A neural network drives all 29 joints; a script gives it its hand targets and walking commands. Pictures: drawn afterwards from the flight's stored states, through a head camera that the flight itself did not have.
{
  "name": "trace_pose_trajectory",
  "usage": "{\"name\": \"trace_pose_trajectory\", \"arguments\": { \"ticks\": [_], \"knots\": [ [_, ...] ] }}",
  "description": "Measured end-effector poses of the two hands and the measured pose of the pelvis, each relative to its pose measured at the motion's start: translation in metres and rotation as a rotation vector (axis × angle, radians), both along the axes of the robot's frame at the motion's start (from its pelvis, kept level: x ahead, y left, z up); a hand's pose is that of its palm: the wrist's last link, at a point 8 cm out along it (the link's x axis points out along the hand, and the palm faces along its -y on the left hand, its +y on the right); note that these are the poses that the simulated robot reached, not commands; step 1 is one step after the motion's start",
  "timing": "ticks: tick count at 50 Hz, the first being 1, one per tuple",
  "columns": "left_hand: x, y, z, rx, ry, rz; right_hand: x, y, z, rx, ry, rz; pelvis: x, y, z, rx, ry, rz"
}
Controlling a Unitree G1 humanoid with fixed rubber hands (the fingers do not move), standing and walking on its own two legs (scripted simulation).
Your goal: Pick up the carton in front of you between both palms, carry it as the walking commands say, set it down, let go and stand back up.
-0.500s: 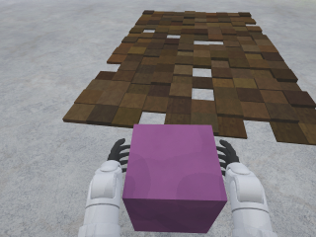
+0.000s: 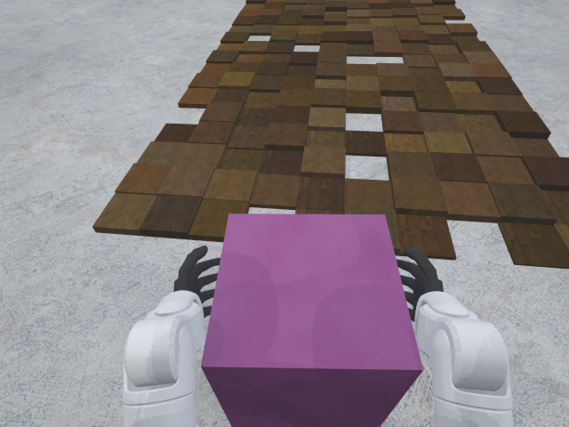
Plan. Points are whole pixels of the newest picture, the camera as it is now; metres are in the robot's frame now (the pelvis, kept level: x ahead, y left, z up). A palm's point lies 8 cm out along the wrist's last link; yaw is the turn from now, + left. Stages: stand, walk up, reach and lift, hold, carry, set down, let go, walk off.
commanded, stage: carry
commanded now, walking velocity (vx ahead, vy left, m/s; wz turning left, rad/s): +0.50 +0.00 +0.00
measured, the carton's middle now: (305, 326) +0.26 +0.01 +0.01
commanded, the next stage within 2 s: none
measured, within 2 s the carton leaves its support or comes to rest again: neither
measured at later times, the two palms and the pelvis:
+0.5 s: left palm (240, 154) +0.56 +0.13 +0.09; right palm (399, 147) +0.59 -0.17 +0.09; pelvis +0.30 -0.05 +0.01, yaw +3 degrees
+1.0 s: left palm (245, 54) +0.97 +0.16 +0.11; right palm (359, 50) +0.96 -0.14 +0.12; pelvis +0.63 +0.01 +0.01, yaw +1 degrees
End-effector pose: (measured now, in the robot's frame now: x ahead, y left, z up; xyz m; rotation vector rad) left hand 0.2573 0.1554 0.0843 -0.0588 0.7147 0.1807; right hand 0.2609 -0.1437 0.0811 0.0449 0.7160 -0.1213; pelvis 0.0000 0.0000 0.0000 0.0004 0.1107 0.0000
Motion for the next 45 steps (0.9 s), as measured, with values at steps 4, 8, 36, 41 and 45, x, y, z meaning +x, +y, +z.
{"name": "trace_pose_trajectory", "arguments": {
  "ticks": [4,8,36,41,45],
  "knots": [
    [0.052,-0.014,0.007,-0.007,0.001,-0.033,0.042,-0.014,0.009,0.004,0.002,-0.044,0.043,-0.005,0.005,-0.017,0.000,0.009],
    [0.109,-0.028,0.007,-0.003,-0.023,-0.035,0.099,-0.028,0.009,0.018,-0.021,-0.054,0.095,-0.018,-0.003,-0.017,-0.015,0.015],
    [0.490,-0.004,-0.006,-0.020,-0.088,-0.009,0.488,-0.004,0.002,-0.005,-0.087,-0.020,0.472,-0.003,-0.026,0.024,-0.054,0.012],
    [0.566,0.003,-0.009,-0.027,-0.001,-0.052,0.552,0.003,0.000,-0.013,0.000,-0.062,0.524,0.011,-0.010,-0.002,-0.042,-0.008],
    [0.629,0.005,0.005,-0.025,-0.016,-0.069,0.611,0.005,0.015,-0.029,-0.014,-0.064,0.568,0.016,0.002,-0.021,-0.032,0.000]
  ]
}}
